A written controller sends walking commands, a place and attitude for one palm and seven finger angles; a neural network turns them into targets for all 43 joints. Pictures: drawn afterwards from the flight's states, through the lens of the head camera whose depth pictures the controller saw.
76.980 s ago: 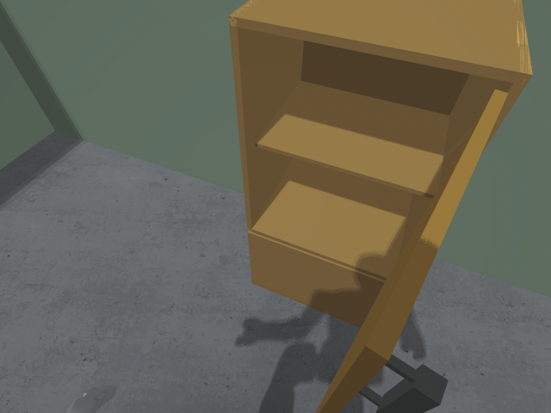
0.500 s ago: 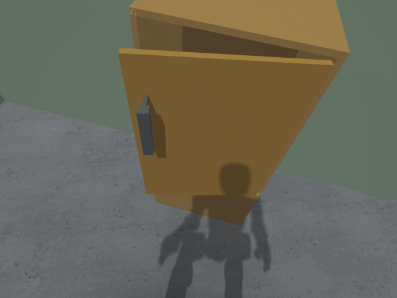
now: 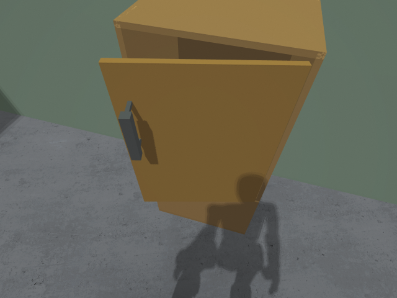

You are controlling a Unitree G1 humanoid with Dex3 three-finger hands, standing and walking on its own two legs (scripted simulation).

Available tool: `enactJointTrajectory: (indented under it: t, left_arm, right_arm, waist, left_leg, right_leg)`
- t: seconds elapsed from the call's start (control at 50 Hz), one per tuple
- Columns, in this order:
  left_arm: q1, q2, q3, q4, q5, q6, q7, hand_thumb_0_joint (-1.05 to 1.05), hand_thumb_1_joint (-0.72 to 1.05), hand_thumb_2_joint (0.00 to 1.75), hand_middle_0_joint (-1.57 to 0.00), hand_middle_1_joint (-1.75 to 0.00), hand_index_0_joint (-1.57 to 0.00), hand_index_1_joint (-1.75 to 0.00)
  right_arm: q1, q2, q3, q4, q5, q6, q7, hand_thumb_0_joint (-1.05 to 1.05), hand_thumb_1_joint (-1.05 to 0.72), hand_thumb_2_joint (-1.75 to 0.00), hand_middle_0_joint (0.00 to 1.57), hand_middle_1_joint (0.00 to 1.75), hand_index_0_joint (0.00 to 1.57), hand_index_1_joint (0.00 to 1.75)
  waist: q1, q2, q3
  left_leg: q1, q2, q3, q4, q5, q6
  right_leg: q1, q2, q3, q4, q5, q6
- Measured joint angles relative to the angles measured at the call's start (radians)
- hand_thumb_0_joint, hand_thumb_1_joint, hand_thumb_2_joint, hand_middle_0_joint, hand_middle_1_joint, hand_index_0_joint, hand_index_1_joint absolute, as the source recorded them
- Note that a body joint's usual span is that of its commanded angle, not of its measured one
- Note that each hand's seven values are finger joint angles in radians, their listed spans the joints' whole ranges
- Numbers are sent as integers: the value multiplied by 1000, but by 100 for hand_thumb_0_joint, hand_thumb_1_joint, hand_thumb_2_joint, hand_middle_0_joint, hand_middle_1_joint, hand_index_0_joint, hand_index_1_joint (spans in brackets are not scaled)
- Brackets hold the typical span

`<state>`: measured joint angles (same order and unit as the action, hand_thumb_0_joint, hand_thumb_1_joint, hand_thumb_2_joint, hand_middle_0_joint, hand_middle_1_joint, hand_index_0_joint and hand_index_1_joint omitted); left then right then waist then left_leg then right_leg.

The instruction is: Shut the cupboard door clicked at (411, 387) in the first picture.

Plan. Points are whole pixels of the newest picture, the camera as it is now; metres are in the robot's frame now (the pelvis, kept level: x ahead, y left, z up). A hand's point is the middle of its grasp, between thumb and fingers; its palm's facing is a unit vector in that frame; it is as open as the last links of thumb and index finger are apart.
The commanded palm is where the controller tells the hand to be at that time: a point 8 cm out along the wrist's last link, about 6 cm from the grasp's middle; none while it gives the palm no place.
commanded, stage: come to a stop and stand still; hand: left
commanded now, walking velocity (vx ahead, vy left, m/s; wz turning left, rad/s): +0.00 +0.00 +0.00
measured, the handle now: (133, 131) +0.48 +0.19 +0.04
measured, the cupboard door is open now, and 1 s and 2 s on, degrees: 16 16 16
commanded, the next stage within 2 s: look again from close up in 0.54 s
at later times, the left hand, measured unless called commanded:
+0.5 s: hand out of the picture +0.02 +0.18 -0.18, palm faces +0.03 -0.99 -0.16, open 7.4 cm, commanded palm none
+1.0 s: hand out of the picture +0.06 +0.22 -0.17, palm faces -0.03 -0.96 -0.27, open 7.4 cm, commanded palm none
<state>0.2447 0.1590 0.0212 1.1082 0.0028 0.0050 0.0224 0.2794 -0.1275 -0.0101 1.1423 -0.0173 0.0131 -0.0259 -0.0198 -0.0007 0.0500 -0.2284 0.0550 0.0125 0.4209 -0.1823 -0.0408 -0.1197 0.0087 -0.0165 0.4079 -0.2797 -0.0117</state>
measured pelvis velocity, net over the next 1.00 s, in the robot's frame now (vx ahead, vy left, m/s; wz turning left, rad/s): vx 0.02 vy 0.03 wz -0.03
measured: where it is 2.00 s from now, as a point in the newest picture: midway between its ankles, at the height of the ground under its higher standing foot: outside the picture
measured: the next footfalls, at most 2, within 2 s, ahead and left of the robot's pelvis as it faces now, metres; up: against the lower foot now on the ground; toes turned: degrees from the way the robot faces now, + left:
none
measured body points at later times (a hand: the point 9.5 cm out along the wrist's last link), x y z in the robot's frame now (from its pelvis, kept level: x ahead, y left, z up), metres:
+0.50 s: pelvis +0.02 +0.01 +0.00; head +0.05 +0.02 +0.45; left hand +0.02 +0.23 -0.17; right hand +0.04 -0.22 -0.15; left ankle +0.03 +0.14 -0.74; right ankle -0.04 -0.11 -0.74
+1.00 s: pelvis +0.02 +0.03 -0.01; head +0.03 +0.01 +0.44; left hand +0.06 +0.27 -0.15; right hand +0.04 -0.20 -0.17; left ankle +0.03 +0.14 -0.74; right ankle -0.04 -0.11 -0.74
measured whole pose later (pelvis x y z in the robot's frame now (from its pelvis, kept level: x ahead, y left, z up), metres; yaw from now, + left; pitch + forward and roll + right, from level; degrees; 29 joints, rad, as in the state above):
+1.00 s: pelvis +0.02 +0.03 -0.01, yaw -2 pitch -1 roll +1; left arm 0.25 0.18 -0.01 1.05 0.01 -0.01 0.04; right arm 0.25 -0.19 0.00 1.03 -0.02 0.00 -0.02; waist -0.01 0.04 0.04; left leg -0.25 0.01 0.07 0.54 -0.28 0.01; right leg -0.16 -0.05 0.04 0.55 -0.37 0.04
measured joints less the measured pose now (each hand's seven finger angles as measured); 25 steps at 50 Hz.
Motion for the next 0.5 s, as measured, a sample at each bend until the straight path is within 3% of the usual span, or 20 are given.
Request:
enactJointTrajectory:
  t: [0.24,0.5]
  left_arm:
    - [47,-36,-8,28,5,-2,2,1,91,90,-20,-30,-20,-30]
    - [24,-15,-4,19,7,-5,5,1,91,90,-20,-30,-20,-30]
  right_arm:
    - [-56,-21,-4,-11,5,-6,-13,0,-91,-90,20,30,20,29]
    - [-65,-24,-1,-18,4,-12,-17,0,-92,-90,20,30,20,29]
  waist:
    - [22,-23,6]
    - [21,-26,8]
  left_leg:
    - [24,-7,9,3,-25,7]
    - [40,-20,18,1,-41,18]
  right_leg:
    - [29,-8,8,-11,-14,8]
    - [49,-23,14,-25,-22,20]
